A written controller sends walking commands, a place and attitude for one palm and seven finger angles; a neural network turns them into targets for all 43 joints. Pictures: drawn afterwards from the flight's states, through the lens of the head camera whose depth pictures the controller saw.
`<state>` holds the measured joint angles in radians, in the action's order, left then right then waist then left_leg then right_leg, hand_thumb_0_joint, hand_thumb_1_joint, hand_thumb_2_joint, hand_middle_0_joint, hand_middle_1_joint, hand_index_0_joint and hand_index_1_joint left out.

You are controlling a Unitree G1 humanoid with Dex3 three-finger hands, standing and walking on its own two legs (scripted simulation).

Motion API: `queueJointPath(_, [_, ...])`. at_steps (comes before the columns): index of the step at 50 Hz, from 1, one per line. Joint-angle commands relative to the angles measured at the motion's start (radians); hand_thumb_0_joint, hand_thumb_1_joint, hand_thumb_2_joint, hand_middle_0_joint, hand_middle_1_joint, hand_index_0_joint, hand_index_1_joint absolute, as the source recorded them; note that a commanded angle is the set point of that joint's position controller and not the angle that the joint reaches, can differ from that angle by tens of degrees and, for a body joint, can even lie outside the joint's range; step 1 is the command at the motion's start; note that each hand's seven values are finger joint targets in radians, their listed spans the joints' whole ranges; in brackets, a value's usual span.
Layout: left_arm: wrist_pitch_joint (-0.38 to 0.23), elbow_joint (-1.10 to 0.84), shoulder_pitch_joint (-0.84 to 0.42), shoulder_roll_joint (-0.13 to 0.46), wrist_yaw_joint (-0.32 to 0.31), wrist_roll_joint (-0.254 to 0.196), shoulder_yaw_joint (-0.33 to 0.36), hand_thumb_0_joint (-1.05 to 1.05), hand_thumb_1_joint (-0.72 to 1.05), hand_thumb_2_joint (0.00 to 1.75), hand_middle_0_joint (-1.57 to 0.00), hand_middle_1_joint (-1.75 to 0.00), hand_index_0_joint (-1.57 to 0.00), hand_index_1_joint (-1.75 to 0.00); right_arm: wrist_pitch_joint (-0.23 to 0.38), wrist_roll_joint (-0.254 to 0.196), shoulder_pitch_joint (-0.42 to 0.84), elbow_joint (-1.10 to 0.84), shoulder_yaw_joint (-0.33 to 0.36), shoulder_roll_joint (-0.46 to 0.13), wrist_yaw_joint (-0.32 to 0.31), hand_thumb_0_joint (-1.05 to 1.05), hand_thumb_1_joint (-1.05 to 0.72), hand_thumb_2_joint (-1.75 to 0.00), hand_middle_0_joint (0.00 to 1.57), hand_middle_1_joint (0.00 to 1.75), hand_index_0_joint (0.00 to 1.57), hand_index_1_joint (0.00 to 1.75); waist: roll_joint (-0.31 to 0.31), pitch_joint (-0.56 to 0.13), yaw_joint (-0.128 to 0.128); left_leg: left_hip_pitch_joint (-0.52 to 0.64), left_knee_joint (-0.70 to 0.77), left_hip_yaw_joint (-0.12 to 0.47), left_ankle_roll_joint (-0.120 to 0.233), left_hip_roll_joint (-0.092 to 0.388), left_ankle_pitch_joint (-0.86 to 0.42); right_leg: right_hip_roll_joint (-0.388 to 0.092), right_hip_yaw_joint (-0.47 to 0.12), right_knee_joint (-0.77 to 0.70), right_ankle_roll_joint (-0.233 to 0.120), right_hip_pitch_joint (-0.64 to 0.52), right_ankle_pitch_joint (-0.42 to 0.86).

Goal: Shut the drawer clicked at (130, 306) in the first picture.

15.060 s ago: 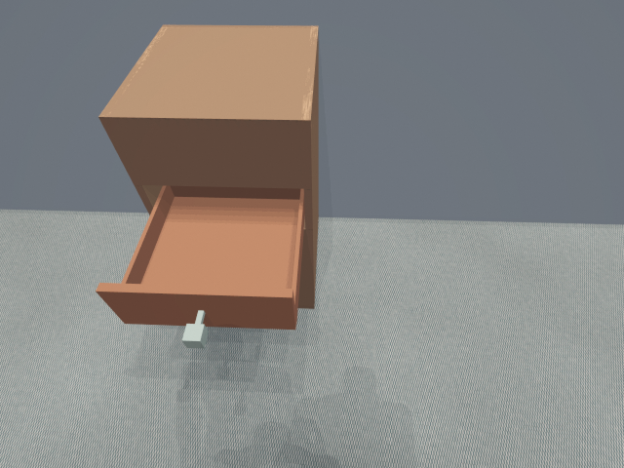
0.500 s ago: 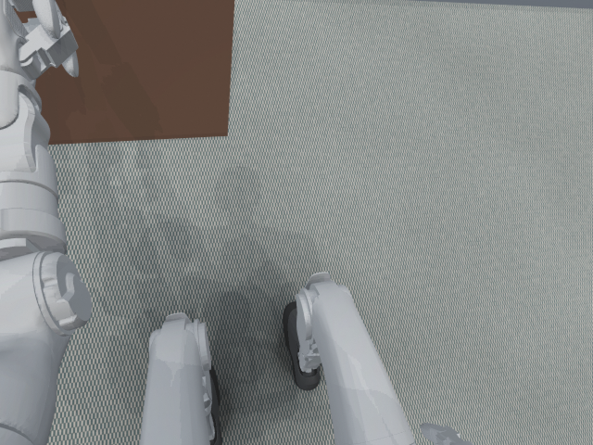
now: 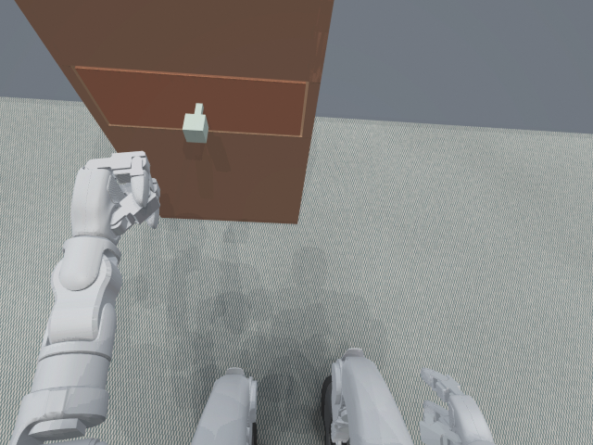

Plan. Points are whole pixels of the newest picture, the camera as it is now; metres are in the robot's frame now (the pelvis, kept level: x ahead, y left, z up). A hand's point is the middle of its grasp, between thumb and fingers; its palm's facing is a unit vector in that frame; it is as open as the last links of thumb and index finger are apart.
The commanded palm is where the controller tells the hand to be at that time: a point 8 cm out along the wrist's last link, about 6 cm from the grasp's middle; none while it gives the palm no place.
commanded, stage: draw the hand back to the body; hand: left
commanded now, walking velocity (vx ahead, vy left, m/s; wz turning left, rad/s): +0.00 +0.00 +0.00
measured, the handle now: (197, 120) +0.65 +0.17 -0.11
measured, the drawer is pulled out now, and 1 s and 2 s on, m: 0.00 0.00 0.00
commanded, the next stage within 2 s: step back with the hand held close in 1.00 s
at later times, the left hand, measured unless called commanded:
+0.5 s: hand (10, 213) +0.32 +0.22 +0.19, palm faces +0.24 -0.91 -0.35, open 3.3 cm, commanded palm +0.27 +0.26 +0.21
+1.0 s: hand out of the picture +0.24 +0.24 +0.30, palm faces +0.45 -0.80 -0.39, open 3.2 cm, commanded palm +0.19 +0.27 +0.31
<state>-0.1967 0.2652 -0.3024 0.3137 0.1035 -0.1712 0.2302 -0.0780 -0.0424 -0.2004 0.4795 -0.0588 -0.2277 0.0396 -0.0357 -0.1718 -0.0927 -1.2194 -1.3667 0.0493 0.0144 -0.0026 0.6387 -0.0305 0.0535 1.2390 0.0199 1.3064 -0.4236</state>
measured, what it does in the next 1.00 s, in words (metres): rises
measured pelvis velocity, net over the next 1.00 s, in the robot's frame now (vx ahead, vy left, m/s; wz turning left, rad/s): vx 0.06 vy -0.01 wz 0.01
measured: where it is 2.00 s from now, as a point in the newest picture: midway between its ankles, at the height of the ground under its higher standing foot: outside the picture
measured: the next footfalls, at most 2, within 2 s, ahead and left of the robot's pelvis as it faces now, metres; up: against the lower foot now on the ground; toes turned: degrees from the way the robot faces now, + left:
none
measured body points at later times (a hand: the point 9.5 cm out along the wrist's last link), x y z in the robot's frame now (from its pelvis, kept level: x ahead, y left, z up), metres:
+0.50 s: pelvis +0.06 +0.00 +0.11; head +0.07 -0.01 +0.56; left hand +0.30 +0.27 +0.21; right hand +0.22 -0.22 +0.02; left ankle -0.01 +0.11 -0.61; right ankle +0.08 -0.14 -0.61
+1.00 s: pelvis +0.06 -0.01 +0.13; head +0.04 -0.04 +0.58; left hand +0.21 +0.28 +0.32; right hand +0.26 -0.21 +0.05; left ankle -0.01 +0.11 -0.61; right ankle +0.08 -0.14 -0.61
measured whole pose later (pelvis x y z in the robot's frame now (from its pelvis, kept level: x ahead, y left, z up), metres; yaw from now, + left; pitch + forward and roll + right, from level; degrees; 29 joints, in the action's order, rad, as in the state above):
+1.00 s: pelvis +0.06 -0.01 +0.13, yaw +1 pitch -3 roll -1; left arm -0.08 -0.46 0.50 0.32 -0.11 -0.06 0.31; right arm 0.12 -0.02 -0.21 0.58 -0.03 -0.21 -0.07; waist -0.09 -0.02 0.07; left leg -0.08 -0.52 0.02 0.01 0.01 0.39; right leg -0.01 0.04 0.50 0.01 0.20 -0.25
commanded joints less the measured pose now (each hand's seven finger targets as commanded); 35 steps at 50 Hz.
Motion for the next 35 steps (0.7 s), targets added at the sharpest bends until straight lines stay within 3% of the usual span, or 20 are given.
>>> queueJointPath(1, [-0.098,-0.080,-0.221,0.096,0.021,-0.001,-0.033,0.00,0.90,0.90,-1.40,-1.60,-1.40,-1.60,0.082,0.004,-0.110,-0.057,0.086,-0.178,-0.048,0.00,-0.90,-0.90,0.20,0.30,0.20,0.30,-0.018,-0.326,-0.059,0.219,0.274,-0.013,-0.004,-0.011,-0.213,0.039,-0.004,-0.203,-0.031,-0.464,0.044])
queueJointPath(2, [-0.102,-0.081,-0.200,0.087,0.037,0.001,-0.051,0.00,0.90,0.90,-1.40,-1.60,-1.40,-1.60,0.085,0.002,-0.104,-0.069,0.086,-0.178,-0.051,0.00,-0.90,-0.90,0.20,0.30,0.20,0.30,-0.060,-0.311,-0.046,0.255,0.297,-0.019,-0.003,-0.017,-0.211,0.038,-0.004,-0.221,-0.036,-0.471,0.041])
queueJointPath(5, [-0.093,-0.069,-0.104,0.097,0.083,-0.006,-0.056,0.00,0.90,0.90,-1.40,-1.60,-1.40,-1.60,0.088,-0.006,-0.080,-0.108,0.082,-0.180,-0.061,0.00,-0.90,-0.90,0.20,0.30,0.20,0.30,-0.053,-0.253,-0.008,0.334,0.381,-0.020,-0.008,-0.018,-0.209,0.036,0.004,-0.281,-0.044,-0.536,0.033])
queueJointPath(6, [-0.097,-0.128,-0.076,0.105,0.090,-0.019,-0.049,0.00,0.90,0.90,-1.40,-1.60,-1.40,-1.60,0.090,-0.008,-0.068,-0.130,0.082,-0.177,-0.064,0.00,-0.90,-0.90,0.20,0.30,0.20,0.30,-0.068,-0.272,0.011,0.378,0.409,-0.019,-0.009,-0.018,-0.246,0.035,0.007,-0.295,-0.047,-0.582,0.061])
queueJointPath(7, [-0.016,-0.131,0.048,0.189,-0.015,0.089,-0.061,0.00,0.90,0.90,-1.40,-1.60,-1.40,-1.60,0.049,-0.008,-0.054,-0.166,0.094,-0.158,-0.077,0.00,-0.90,-0.90,0.20,0.30,0.20,0.30,-0.106,-0.338,0.076,0.526,0.528,-0.021,-0.018,-0.019,-0.302,0.012,-0.014,-0.342,-0.069,-0.697,0.077])
queueJointPath(8, [0.017,-0.246,0.058,0.130,-0.068,0.092,-0.097,0.00,0.90,0.90,-1.40,-1.60,-1.40,-1.60,0.039,-0.014,-0.042,-0.202,0.091,-0.137,-0.087,0.00,-0.90,-0.90,0.20,0.30,0.20,0.30,-0.126,-0.307,0.062,0.597,0.562,-0.015,-0.032,-0.013,-0.372,0.020,-0.002,-0.359,-0.066,-0.707,0.122])
queueJointPath(9, [0.034,-0.327,0.088,0.131,-0.101,0.094,-0.095,0.00,0.90,0.90,-1.40,-1.60,-1.40,-1.60,0.041,-0.011,-0.046,-0.210,0.093,-0.135,-0.094,0.00,-0.90,-0.90,0.20,0.30,0.20,0.30,-0.102,-0.304,0.060,0.619,0.566,-0.006,-0.036,-0.005,-0.420,0.014,0.001,-0.370,-0.061,-0.733,0.154])
queueJointPath(10, [0.052,-0.372,0.137,0.160,-0.131,0.104,-0.070,0.00,0.90,0.90,-1.40,-1.60,-1.40,-1.60,0.039,-0.008,-0.038,-0.214,0.087,-0.131,-0.102,0.00,-0.90,-0.90,0.20,0.30,0.20,0.30,-0.135,-0.301,0.072,0.647,0.576,-0.012,-0.037,0.001,-0.466,0.012,-0.002,-0.387,-0.058,-0.766,0.177])
queueJointPath(11, [0.067,-0.415,0.160,0.174,-0.161,0.111,-0.065,0.00,0.90,0.90,-1.40,-1.60,-1.40,-1.60,0.039,-0.006,-0.032,-0.217,0.078,-0.125,-0.110,0.00,-0.90,-0.90,0.20,0.30,0.20,0.30,-0.125,-0.279,0.073,0.656,0.590,-0.007,-0.037,0.007,-0.488,0.009,0.003,-0.403,-0.057,-0.799,0.194])
queueJointPath(12, [0.083,-0.430,0.179,0.201,-0.188,0.115,-0.042,0.00,0.90,0.90,-1.40,-1.60,-1.40,-1.60,0.040,-0.003,-0.031,-0.216,0.073,-0.124,-0.121,0.00,-0.90,-0.90,0.20,0.30,0.20,0.30,-0.067,-0.246,0.067,0.650,0.602,-0.003,-0.030,0.012,-0.483,0.013,0.006,-0.421,-0.055,-0.823,0.206])
queueJointPath(13, [0.098,-0.438,0.184,0.179,-0.206,0.118,-0.056,0.00,0.90,0.90,-1.40,-1.60,-1.40,-1.60,0.043,-0.002,-0.023,-0.217,0.070,-0.120,-0.131,0.00,-0.90,-0.90,0.20,0.30,0.20,0.30,-0.042,-0.200,0.054,0.655,0.622,-0.010,-0.022,0.012,-0.473,0.015,0.004,-0.447,-0.050,-0.848,0.219])
queueJointPath(14, [0.105,-0.446,0.184,0.193,-0.223,0.123,-0.044,0.00,0.90,0.90,-1.40,-1.60,-1.40,-1.60,0.047,-0.002,-0.024,-0.209,0.068,-0.122,-0.139,0.00,-0.90,-0.90,0.20,0.30,0.20,0.30,-0.003,-0.162,0.051,0.656,0.643,-0.004,-0.018,0.019,-0.451,0.013,0.007,-0.467,-0.048,-0.866,0.211])
queueJointPath(16, [0.117,-0.472,0.194,0.190,-0.243,0.125,-0.042,0.00,0.90,0.90,-1.40,-1.60,-1.40,-1.60,0.065,-0.001,-0.017,-0.200,0.065,-0.119,-0.153,0.00,-0.90,-0.90,0.20,0.30,0.20,0.30,-0.014,-0.122,0.051,0.691,0.676,-0.015,-0.008,0.018,-0.445,0.008,0.000,-0.511,-0.048,-0.918,0.226])
queueJointPath(20, [0.130,-0.559,0.348,0.144,-0.248,0.128,-0.066,0.00,0.90,0.90,-1.40,-1.60,-1.40,-1.60,0.119,0.003,-0.020,-0.173,0.056,-0.107,-0.159,0.00,-0.90,-0.90,0.20,0.30,0.20,0.30,-0.106,-0.120,0.082,0.843,0.730,-0.014,-0.026,0.021,-0.641,0.004,0.010,-0.561,-0.049,-0.998,0.332])
queueJointPath(23, [0.137,-0.607,0.522,0.118,-0.236,0.117,-0.064,0.00,0.90,0.90,-1.40,-1.60,-1.40,-1.60,0.154,0.005,-0.016,-0.154,0.057,-0.104,-0.149,0.00,-0.90,-0.90,0.20,0.30,0.20,0.30,-0.027,-0.078,0.095,0.897,0.765,-0.022,-0.022,0.027,-0.727,0.007,0.015,-0.618,-0.044,-1.071,0.413])
queueJointPath(27, [0.136,-0.697,0.637,0.157,-0.229,0.110,0.009,0.00,0.90,0.90,-1.40,-1.60,-1.40,-1.60,0.186,0.012,0.014,-0.123,0.059,-0.105,-0.137,0.00,-0.90,-0.90,0.20,0.30,0.20,0.30,0.033,-0.012,0.112,0.924,0.813,-0.028,-0.012,0.029,-0.737,0.005,0.015,-0.671,-0.041,-1.142,0.469])
queueJointPath(32, [0.118,-0.843,0.664,0.219,-0.228,0.107,0.116,0.00,0.90,0.90,-1.40,-1.60,-1.40,-1.60,0.215,0.020,0.035,-0.101,0.059,-0.093,-0.134,0.00,-0.90,-0.90,0.20,0.30,0.20,0.30,-0.007,0.031,0.130,0.980,0.863,-0.047,-0.006,0.026,-0.724,0.007,0.002,-0.724,-0.040,-1.189,0.486])
queueJointPath(35, [0.100,-0.945,0.698,0.214,-0.230,0.106,0.139,0.00,0.90,0.90,-1.40,-1.60,-1.40,-1.60,0.241,0.022,0.038,-0.097,0.056,-0.077,-0.132,0.00,-0.90,-0.90,0.20,0.30,0.20,0.30,-0.035,0.017,0.136,1.023,0.885,-0.051,-0.007,0.025,-0.748,0.007,0.000,-0.740,-0.037,-1.218,0.502])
